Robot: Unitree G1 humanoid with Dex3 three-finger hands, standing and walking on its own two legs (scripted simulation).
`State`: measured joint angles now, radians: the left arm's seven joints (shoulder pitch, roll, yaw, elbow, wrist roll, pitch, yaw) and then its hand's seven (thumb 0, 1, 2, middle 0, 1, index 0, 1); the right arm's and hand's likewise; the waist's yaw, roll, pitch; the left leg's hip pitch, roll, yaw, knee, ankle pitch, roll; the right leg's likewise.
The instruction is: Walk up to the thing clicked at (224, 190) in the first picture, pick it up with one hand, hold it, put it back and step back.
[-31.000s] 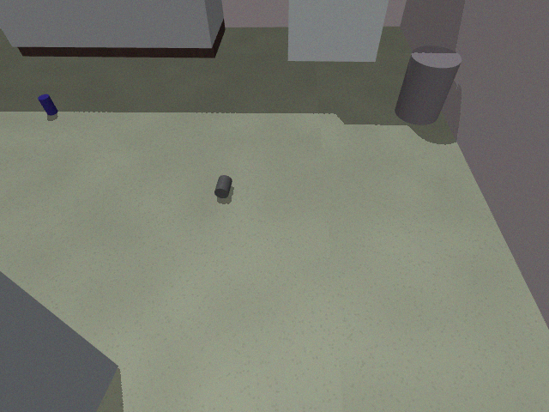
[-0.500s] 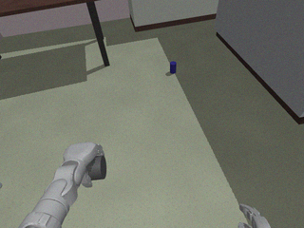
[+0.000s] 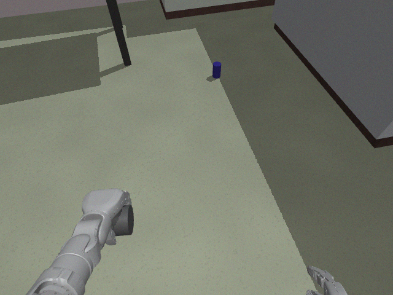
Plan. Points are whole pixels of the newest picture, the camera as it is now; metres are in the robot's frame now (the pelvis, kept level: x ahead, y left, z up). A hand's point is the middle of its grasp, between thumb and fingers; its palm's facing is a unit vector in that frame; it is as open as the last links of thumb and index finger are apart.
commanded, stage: crouch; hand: left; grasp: from above
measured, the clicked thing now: (111, 221) +0.31 +0.23 -0.10
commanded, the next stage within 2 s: lower in 1.60 s
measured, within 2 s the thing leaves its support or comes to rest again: neither
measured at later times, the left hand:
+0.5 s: hand (132, 227) +0.37 +0.23 -0.32, palm faces -0.42 +0.00 -0.91, open 9.6 cm
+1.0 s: hand (139, 237) +0.39 +0.25 -0.50, palm faces -0.45 -0.03 -0.89, open 9.7 cm
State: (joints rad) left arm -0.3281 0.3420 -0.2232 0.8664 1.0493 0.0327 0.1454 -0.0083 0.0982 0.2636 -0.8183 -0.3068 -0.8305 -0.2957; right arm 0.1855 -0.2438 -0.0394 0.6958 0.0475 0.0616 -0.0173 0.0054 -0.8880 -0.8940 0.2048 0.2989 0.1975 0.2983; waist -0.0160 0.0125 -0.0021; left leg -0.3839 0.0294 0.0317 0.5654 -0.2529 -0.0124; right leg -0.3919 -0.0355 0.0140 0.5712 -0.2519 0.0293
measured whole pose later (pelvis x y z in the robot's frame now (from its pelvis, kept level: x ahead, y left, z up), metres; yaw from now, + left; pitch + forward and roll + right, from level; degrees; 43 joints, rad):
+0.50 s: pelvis -0.04 +0.01 -0.19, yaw -1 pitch +32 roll -3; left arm -0.72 0.41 -0.05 1.26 1.13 0.02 0.39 -0.01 0.10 0.30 -0.78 -0.35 -0.79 -0.34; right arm 0.25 -0.24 -0.07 0.76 -0.04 -0.01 0.00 0.00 -0.89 -0.89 0.20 0.30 0.20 0.30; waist -0.15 0.06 -0.20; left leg -1.57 0.04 -0.02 1.61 -0.59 0.00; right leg -1.55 -0.02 0.01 1.57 -0.57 0.05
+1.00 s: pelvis -0.06 +0.00 -0.33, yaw -2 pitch +38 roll -5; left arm -0.87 0.56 0.04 1.31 1.19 -0.07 0.37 -0.01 0.07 0.36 -0.78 -0.38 -0.79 -0.37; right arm 0.13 -0.26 -0.03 0.73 -0.10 -0.07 0.08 0.00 -0.90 -0.90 0.21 0.30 0.20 0.30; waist -0.18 0.02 -0.14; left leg -2.06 0.02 -0.09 2.08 -0.68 -0.02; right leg -2.01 -0.02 -0.02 2.03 -0.68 0.04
